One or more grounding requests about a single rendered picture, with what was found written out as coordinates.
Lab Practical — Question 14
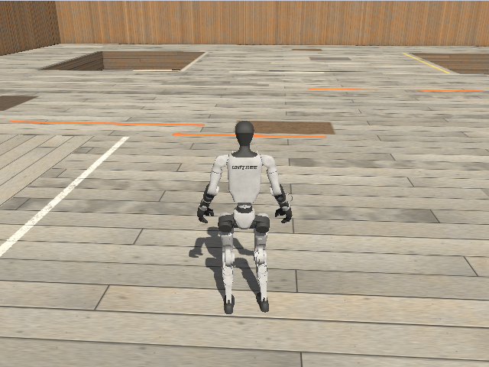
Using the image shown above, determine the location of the humanoid robot head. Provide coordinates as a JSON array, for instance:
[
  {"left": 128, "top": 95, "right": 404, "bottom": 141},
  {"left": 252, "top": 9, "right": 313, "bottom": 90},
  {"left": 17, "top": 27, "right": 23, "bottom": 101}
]
[{"left": 232, "top": 121, "right": 257, "bottom": 158}]

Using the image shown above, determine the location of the robot right thigh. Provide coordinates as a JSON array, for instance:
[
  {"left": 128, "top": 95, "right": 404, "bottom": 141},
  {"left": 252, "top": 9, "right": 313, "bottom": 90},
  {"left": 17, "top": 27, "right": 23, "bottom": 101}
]
[{"left": 253, "top": 213, "right": 270, "bottom": 264}]

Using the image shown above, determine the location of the robot right hand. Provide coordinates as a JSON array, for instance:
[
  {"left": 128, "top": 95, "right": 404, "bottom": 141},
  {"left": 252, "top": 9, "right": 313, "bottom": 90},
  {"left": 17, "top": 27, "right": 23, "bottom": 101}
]
[{"left": 275, "top": 208, "right": 292, "bottom": 223}]

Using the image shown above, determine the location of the robot left hand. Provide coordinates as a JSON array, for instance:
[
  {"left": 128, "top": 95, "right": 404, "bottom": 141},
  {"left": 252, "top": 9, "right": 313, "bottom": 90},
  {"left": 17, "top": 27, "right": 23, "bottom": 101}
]
[{"left": 197, "top": 208, "right": 214, "bottom": 223}]

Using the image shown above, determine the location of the robot right forearm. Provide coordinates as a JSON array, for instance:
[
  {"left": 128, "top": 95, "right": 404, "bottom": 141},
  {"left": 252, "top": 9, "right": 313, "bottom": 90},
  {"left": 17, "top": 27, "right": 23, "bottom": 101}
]
[{"left": 275, "top": 184, "right": 290, "bottom": 211}]

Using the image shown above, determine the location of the robot left forearm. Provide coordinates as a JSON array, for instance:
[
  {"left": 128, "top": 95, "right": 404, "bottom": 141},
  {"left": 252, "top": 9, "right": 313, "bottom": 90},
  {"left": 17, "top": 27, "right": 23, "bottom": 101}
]
[{"left": 199, "top": 184, "right": 214, "bottom": 211}]

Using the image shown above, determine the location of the robot left upper arm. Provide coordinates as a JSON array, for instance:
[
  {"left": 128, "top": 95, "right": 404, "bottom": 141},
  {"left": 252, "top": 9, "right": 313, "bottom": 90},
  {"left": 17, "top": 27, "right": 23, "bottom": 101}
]
[{"left": 207, "top": 154, "right": 228, "bottom": 196}]

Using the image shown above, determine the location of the robot right upper arm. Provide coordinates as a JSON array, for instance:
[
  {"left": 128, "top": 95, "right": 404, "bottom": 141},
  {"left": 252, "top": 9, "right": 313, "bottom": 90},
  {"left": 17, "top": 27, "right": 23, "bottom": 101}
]
[{"left": 261, "top": 154, "right": 282, "bottom": 196}]

